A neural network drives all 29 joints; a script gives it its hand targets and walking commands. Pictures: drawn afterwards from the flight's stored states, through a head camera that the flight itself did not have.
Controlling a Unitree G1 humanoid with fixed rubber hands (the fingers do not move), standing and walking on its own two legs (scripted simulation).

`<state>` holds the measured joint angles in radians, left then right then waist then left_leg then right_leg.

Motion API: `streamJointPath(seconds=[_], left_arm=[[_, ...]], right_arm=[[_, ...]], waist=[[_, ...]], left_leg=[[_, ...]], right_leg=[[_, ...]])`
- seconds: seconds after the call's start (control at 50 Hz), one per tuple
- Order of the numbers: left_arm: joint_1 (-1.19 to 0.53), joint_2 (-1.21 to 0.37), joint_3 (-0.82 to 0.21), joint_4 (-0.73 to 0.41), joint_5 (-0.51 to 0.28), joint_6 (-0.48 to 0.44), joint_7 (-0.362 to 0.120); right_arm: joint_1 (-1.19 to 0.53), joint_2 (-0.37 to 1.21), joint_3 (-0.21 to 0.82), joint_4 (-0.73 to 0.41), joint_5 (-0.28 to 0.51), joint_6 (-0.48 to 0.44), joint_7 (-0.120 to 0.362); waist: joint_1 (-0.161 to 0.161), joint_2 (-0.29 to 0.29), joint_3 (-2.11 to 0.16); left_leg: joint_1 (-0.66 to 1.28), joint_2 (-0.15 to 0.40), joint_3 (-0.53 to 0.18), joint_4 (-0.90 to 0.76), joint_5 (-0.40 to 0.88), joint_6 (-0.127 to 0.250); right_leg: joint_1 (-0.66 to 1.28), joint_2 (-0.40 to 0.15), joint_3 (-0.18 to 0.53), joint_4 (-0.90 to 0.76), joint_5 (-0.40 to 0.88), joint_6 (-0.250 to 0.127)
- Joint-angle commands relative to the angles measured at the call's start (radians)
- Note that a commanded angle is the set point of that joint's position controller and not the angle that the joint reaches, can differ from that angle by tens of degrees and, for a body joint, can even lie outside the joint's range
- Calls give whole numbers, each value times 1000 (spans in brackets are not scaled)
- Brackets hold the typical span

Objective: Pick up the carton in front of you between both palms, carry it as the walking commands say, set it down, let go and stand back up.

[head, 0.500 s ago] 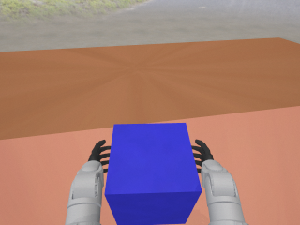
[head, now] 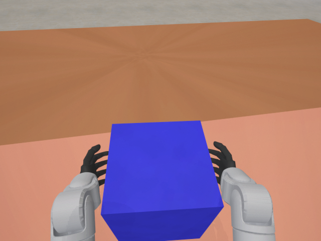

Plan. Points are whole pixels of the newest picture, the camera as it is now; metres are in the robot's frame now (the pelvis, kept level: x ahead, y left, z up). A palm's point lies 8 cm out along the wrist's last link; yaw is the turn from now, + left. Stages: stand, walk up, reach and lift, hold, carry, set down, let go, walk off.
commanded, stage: carry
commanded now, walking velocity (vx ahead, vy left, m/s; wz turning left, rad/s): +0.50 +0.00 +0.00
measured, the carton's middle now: (158, 184) +0.28 +0.01 +0.01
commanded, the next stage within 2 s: none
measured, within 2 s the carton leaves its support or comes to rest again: neither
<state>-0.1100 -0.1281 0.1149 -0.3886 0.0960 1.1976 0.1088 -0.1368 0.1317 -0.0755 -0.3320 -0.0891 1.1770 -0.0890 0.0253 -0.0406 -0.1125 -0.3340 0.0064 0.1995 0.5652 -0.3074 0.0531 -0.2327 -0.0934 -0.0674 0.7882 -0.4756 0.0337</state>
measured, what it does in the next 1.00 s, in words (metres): walks ahead: right foot, then left foot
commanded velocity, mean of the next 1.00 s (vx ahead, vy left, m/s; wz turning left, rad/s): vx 0.50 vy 0.00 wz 0.00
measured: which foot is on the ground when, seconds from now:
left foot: down 0.00-0.32, up 0.34-0.80, down 0.82-1.00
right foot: up 0.00-0.28, down 0.30-0.84, up 0.86-1.00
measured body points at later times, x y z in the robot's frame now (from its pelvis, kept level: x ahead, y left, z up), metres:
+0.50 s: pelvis +0.30 -0.05 +0.02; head +0.32 -0.06 +0.47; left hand +0.55 +0.13 +0.07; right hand +0.59 -0.17 +0.06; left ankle +0.25 +0.09 -0.65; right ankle +0.31 -0.10 -0.73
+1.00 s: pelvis +0.64 +0.01 +0.02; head +0.66 +0.02 +0.47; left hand +0.92 +0.16 +0.07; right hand +0.91 -0.15 +0.08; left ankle +0.66 +0.07 -0.73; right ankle +0.56 -0.12 -0.64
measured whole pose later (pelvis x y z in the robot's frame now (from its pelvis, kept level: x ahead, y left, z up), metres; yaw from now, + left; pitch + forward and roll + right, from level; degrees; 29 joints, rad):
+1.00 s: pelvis +0.64 +0.01 +0.02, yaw -1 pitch +4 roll -1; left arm -0.16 -0.13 0.11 -0.35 0.12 1.21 0.09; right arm -0.15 0.13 -0.10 -0.35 -0.10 1.21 -0.09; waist -0.03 -0.01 -0.03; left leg -0.30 0.02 0.25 0.39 -0.18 0.09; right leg -0.48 -0.08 -0.07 1.12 -0.31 -0.03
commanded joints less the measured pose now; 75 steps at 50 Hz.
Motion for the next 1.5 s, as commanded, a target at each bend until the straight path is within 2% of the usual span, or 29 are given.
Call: streamJointPath(seconds=[0.0,0.06,0.2,0.26,0.28,0.3,0.32,0.38,0.46,0.56,0.68,0.74,0.78,0.8,0.82,0.84,0.86,0.9,0.94,1.0,1.1,1.2,1.28,1.3,1.32,1.34,1.36,1.4,1.48], left_arm=[[-574,-856,-762,-100,-458,18,-286],[-504,-864,-735,-32,-435,24,-278],[-399,-901,-699,11,-321,5,-242],[-420,-900,-703,14,-327,-1,-250],[-430,-899,-703,16,-332,-1,-255],[-424,-874,-691,38,-326,-3,-259],[-422,-901,-703,46,-339,-5,-264],[-488,-988,-741,5,-392,-23,-279],[-484,-1005,-775,-20,-435,-42,-301],[-439,-938,-767,-45,-444,-43,-317],[-399,-837,-720,-74,-406,-5,-294],[-404,-806,-704,-67,-385,16,-282],[-430,-792,-701,-76,-382,30,-279],[-453,-785,-703,-79,-381,35,-279],[-497,-794,-717,-100,-394,47,-278],[-498,-793,-717,-90,-391,48,-281],[-497,-833,-726,-58,-388,42,-282],[-512,-901,-732,-47,-393,21,-286],[-507,-945,-736,-40,-392,3,-282],[-466,-964,-742,-33,-373,-18,-267],[-452,-925,-749,-64,-368,-10,-249],[-446,-879,-745,-45,-381,20,-260],[-471,-872,-734,-26,-390,25,-271],[-479,-866,-728,-22,-391,24,-273],[-500,-840,-715,-6,-382,17,-277],[-495,-862,-718,21,-391,8,-278],[-534,-875,-723,2,-406,2,-280],[-599,-918,-747,-2,-427,-18,-280],[-686,-892,-766,26,-446,-47,-279]], right_arm=[[-460,869,652,-131,357,16,214],[-471,876,672,-129,374,36,219],[-430,872,695,-96,413,40,275],[-462,854,705,-106,416,37,282],[-478,843,698,-101,411,35,284],[-481,848,705,-108,412,42,284],[-485,843,706,-101,406,40,284],[-470,933,702,-72,395,14,284],[-402,983,703,-45,357,-27,259],[-367,959,712,-76,331,-44,228],[-398,863,715,-152,362,5,223],[-420,826,705,-150,378,35,231],[-415,816,692,-130,378,47,237],[-421,813,682,-128,375,50,240],[-426,803,662,-96,362,47,245],[-406,836,667,-66,372,45,248],[-420,858,670,-81,384,42,252],[-460,926,688,-96,398,30,258],[-492,960,704,-115,411,18,263],[-473,951,709,-132,424,11,272],[-427,884,687,-143,409,22,273],[-381,839,659,-98,369,42,264],[-435,831,672,-103,373,45,262],[-469,821,675,-108,378,44,262],[-503,832,691,-124,392,49,258],[-527,820,700,-125,393,46,258],[-556,844,709,-101,395,35,256],[-599,875,720,-95,398,12,251],[-642,873,729,-31,382,-28,226]], waist=[[-57,182,-243],[-57,107,-195],[-38,228,-112],[-9,182,-203],[13,121,-247],[11,-147,-281],[5,-191,-279],[-13,26,-244],[-12,-39,-247],[-9,-82,-178],[-2,-101,-65],[-5,-124,-62],[-34,-104,-162],[-59,-41,-230],[-67,192,-341],[-62,326,-329],[-54,261,-312],[-49,85,-281],[-38,98,-275],[-35,142,-246],[-40,174,-157],[-48,195,-67],[-14,182,-165],[12,120,-231],[14,-125,-348],[26,-265,-351],[9,-190,-321],[3,-15,-296],[-2,-58,-288]], left_leg=[[687,412,-608,-243,598,217],[676,331,-401,-289,583,98],[343,221,-85,-301,655,36],[187,170,29,-1,671,-21],[69,144,26,197,460,-38],[-155,29,4,512,138,-90],[-291,-7,-128,690,-154,-69],[-302,128,-211,688,-37,-16],[-256,124,-151,481,63,-33],[-371,91,-69,260,168,-61],[-319,44,21,6,265,-35],[-164,12,63,-70,299,-7],[127,-57,123,-123,236,-1],[342,26,17,-125,162,4],[591,323,-465,-177,-14,154],[640,420,-730,-335,87,218],[619,414,-632,-318,209,214],[482,361,-443,-299,364,143],[399,319,-320,-340,303,88],[382,289,-223,-383,292,86],[436,237,-110,-382,435,78],[458,219,-52,-352,583,57],[394,172,54,-20,786,-10],[251,148,46,181,595,-28],[-58,59,3,516,289,-71],[-267,-47,-99,711,-171,-71],[-334,14,-192,820,-174,-34],[-336,89,-216,769,-89,-6],[-299,95,-169,580,8,-14]], right_leg=[[-591,20,26,399,-58,-42],[-625,-6,-5,193,47,-53],[-184,105,-190,-249,379,-51],[211,155,-252,-297,340,-72],[356,51,-127,-306,235,-69],[443,-258,433,-492,-22,-195],[451,-360,656,-619,30,-276],[294,-277,364,-576,291,-211],[253,-213,151,-608,389,-161],[354,-166,32,-607,598,-153],[369,-131,-68,-585,753,-149],[377,-129,-111,-505,952,-131],[312,-87,-193,-237,1037,-87],[153,-70,-175,-49,815,-66],[-146,23,-140,273,526,-26],[-365,135,-55,466,17,-23],[-421,68,47,575,14,-52],[-408,-12,78,490,111,-79],[-353,-32,55,358,194,-72],[-369,-15,-3,211,237,-47],[-439,1,-84,-49,365,-22],[-374,47,-156,-247,461,-53],[17,138,-233,-351,404,-75],[220,67,-147,-341,345,-72],[488,-235,327,-382,195,-217],[537,-324,601,-538,268,-297],[510,-315,488,-515,383,-292],[382,-259,303,-463,572,-235],[273,-200,136,-504,475,-200]])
